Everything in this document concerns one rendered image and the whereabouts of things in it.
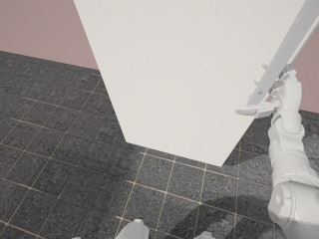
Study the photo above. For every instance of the right robot upper arm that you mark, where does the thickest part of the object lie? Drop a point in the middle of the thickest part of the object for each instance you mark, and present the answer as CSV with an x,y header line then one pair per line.
x,y
295,208

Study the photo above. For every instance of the fridge door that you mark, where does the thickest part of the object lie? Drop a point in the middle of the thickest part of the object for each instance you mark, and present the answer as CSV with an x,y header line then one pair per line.
x,y
177,70

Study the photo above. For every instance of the robot left thigh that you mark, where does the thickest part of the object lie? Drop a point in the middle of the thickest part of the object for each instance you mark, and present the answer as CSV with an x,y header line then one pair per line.
x,y
134,230

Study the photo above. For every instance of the handle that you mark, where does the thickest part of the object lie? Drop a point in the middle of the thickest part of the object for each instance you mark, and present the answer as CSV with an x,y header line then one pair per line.
x,y
299,28

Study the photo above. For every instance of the right robot forearm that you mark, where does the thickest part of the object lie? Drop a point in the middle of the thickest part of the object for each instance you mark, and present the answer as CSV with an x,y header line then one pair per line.
x,y
286,151

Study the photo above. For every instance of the right robot hand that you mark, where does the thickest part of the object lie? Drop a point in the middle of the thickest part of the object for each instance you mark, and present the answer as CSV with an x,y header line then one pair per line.
x,y
288,95

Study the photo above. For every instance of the robot right shin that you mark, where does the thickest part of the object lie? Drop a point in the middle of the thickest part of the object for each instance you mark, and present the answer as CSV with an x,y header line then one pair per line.
x,y
206,233

